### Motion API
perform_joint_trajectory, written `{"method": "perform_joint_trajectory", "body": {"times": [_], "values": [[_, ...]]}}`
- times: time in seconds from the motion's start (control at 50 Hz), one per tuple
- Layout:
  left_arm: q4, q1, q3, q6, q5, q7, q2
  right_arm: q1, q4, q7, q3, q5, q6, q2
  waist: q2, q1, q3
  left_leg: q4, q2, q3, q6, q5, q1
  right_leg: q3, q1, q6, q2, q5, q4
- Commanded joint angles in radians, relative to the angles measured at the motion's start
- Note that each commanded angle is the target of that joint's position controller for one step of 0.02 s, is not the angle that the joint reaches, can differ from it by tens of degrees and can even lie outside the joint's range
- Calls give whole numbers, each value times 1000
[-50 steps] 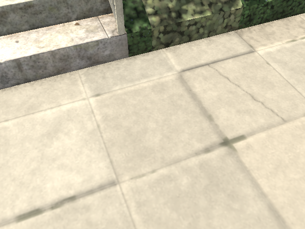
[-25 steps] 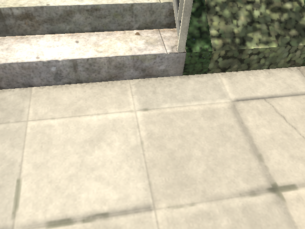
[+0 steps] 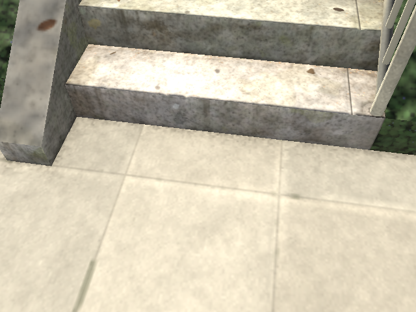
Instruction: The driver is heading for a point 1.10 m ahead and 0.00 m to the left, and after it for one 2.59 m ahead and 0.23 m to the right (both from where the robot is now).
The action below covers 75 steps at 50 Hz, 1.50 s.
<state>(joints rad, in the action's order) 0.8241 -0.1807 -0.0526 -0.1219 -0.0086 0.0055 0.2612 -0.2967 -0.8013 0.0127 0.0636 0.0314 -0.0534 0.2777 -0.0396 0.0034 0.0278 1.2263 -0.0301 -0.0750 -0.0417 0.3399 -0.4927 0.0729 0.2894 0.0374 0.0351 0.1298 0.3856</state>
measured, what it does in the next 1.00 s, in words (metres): walks ahead: left foot, then right foot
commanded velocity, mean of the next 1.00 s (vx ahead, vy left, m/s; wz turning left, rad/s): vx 0.50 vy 0.00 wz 0.20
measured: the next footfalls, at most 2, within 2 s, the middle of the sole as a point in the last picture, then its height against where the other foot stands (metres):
left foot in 0.34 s outside the picture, level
right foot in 0.90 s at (219, 249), level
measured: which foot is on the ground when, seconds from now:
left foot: up 0.00-0.32, down 0.34-0.92, up 0.94-1.00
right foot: down 0.00-0.36, up 0.38-0.88, down 0.90-1.00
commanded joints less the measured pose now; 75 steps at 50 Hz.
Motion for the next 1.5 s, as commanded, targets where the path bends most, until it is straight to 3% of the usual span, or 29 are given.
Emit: {"method": "perform_joint_trajectory", "body": {"times": [0.02, 0.16, 0.26, 0.3, 0.34, 0.36, 0.38, 0.4, 0.42, 0.48, 0.58, 0.78, 0.84, 0.88, 0.9, 0.92, 0.94, 0.96, 1.0, 1.02, 1.1, 1.24, 1.34, 1.38, 1.42, 1.44, 1.46, 1.48, 1.5], "values": [[-26, -3, -25, -20, 6, 6, 92, -38, 81, -3, 6, 2, 9, 13, 108, -14, -23, -29, -109, -35, 1, -49, -149, -237, -104, 179, -290, -42, -256], [12, -63, -41, -7, 11, 5, 160, 152, 167, -30, -10, -12, -6, 9, 69, 34, 6, -391, -97, 10, 7, -343, -180, -29, -156, 165, -269, -179, -262], [55, -145, -45, 22, 39, 9, 204, 296, 233, -55, -15, -7, -12, 27, 90, 71, 51, -584, -58, 81, -18, -258, -147, -21, -267, 141, -317, -139, -221], [67, -146, -47, 38, 46, 6, 220, 271, 241, -58, -4, -13, -15, 54, 116, 35, 30, -639, -22, 115, -49, -170, -75, -14, -318, 122, -335, -298, -138], [70, -143, -33, 49, 38, 0, 197, 11, 163, -49, 44, -19, -15, 136, 100, -102, -129, -703, 58, 163, -97, -226, 322, 72, -230, 68, -261, -557, 195], [35, -143, -8, 43, 5, -3, 143, -178, 132, -30, 76, -22, -8, 236, -44, -170, -270, -683, -142, -101, -164, -284, 639, 106, 16, 16, -205, -256, 548], [16, -242, 25, 16, 6, 9, 31, -175, 132, -30, 78, -26, -9, 312, -267, -72, -381, -845, -358, -610, -323, -113, 861, -1, 370, -29, -28, 440, 858], [28, -169, -1, -6, 44, 16, 143, -182, 137, -36, 54, -25, -19, 209, -128, -123, -372, -908, -360, -644, -304, -88, 834, -142, 466, -14, -65, 440, 966], [-4, -92, -9, -12, 64, 18, 161, -124, 136, -39, 40, -28, -26, 170, -106, -106, -236, -905, -324, -473, -263, -187, 726, -126, 526, 1, -110, 351, 964], [2, -76, -12, 9, 27, 8, 131, 39, 154, -46, 16, -33, -34, 81, -35, -4, -117, -977, -211, -212, -207, -369, 412, -133, 374, -4, -199, 161, 810], [-18, -22, -7, 48, 12, 2, 80, 5, 104, -32, 26, -30, -59, 108, -3, 16, -42, -1078, -191, -93, -224, -455, 352, -126, 411, -43, -194, 3, 627], [-112, 251, 9, 22, 24, 41, 69, -117, -4, -3, 37, -14, -33, 154, -28, -72, 57, -1054, -214, -13, -160, -341, 500, -89, 409, -9, -124, -186, 176], [-114, 213, -1, 15, 20, 52, 100, -94, -16, 1, 44, -11, -23, 171, -45, -37, 29, -977, -234, -15, -131, -481, 561, -68, 323, 31, -96, -81, 137], [-55, 12, -32, 16, 17, 42, 152, -64, -15, 3, 38, -18, -11, 166, -48, 70, -97, -735, -166, 40, -91, -793, 534, -5, 31, 73, -25, -61, 114], [-13, -173, -54, 18, 12, 32, 216, -74, 1, 6, 20, -31, -9, 129, 16, 135, -240, -461, -111, 81, -55, -646, 363, -125, -274, 126, -136, -105, 157], [9, -275, -79, 23, 0, 30, 313, -207, 15, -7, -15, -29, -28, 12, 290, 87, -380, -47, 69, 91, 28, -109, -75, -618, -666, 295, -388, 120, 71], [10, -283, -53, 20, 14, 33, 224, -175, -5, -11, -9, -17, -52, 58, 284, 116, -419, 88, 86, -72, 13, 229, -201, -833, -696, 292, -413, 223, -80], [-1, -204, -39, 19, 19, 31, 183, -78, 22, -18, 10, 11, -65, 131, 218, 106, -265, 129, 26, -68, -4, 166, -287, -684, -578, 238, -387, 243, -93], [-28, -57, -22, 20, 10, 32, 132, 27, 46, -8, 11, -12, -64, 129, 87, 45, -102, 17, -72, -12, -8, -7, -220, -453, -274, 195, -318, 42, -137], [-30, -31, -14, 15, -1, 34, 108, 12, 45, -5, 16, -20, -52, 120, 110, 9, -83, -31, -102, -17, -7, -50, -149, -387, -186, 182, -286, -30, -164], [2, -44, -19, -3, 8, 26, 133, -2, 42, 0, 7, -26, -18, 69, 113, -26, -49, -141, -123, 5, 28, -139, -121, -251, -96, 203, -252, -173, -246], [49, -142, -22, 17, 21, -3, 169, 245, 105, -12, -6, -22, -37, 35, 97, 59, 10, -564, -82, 60, 54, -432, -156, -136, -179, 161, -215, -164, -275], [89, -190, -30, 34, 27, -6, 192, 355, 153, -37, -9, -12, -52, 49, 108, 82, 45, -699, -54, 62, 24, -369, -161, -156, -316, 152, -278, -189, -216], [93, -179, -34, 42, 30, -14, 197, 346, 162, -44, -4, -15, -63, 70, 114, 54, 35, -732, -35, 67, -5, -293, -112, -173, -356, 133, -296, -308, -153], [83, -136, -33, 50, 25, -17, 203, 169, 116, -34, 21, -23, -70, 118, 118, -53, -79, -795, 19, 107, -46, -286, 155, -152, -332, 102, -245, -574, 51], [68, -129, -17, 47, 12, -17, 168, -3, 73, -22, 45, -33, -71, 179, 91, -126, -208, -755, -38, 55, -86, -337, 445, -130, -190, 71, -194, -505, 261], [31, -197, 18, 32, -1, -12, 61, -136, 52, -12, 69, -65, -65, 285, -122, -122, -372, -736, -302, -289, -196, -371, 867, -65, 190, 7, -54, -92, 634], [55, -234, 23, 13, 25, -5, 57, -162, 39, -14, 59, -62, -56, 238, -251, -115, -467, -866, -415, -590, -274, -262, 949, -162, 385, -9, 19, 456, 847], [54, -167, -5, 7, 58, 0, 166, -91, 56, -14, 38, -51, -55, 169, -129, -122, -323, -899, -374, -471, -218, -168, 817, -221, 457, 5, -50, 403, 917]]}}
